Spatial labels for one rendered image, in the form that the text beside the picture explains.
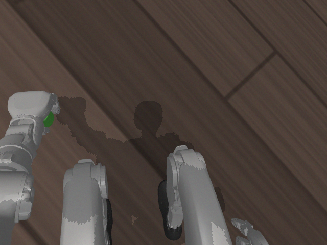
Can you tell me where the right robot foot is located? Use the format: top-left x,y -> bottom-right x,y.
158,180 -> 182,240

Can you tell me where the tin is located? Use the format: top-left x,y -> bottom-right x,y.
43,111 -> 54,127

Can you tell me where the left robot arm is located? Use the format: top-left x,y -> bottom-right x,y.
0,115 -> 43,245

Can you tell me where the right robot hand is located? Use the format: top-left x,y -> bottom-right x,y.
231,218 -> 269,245

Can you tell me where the left robot hand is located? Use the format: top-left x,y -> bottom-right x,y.
8,91 -> 60,135

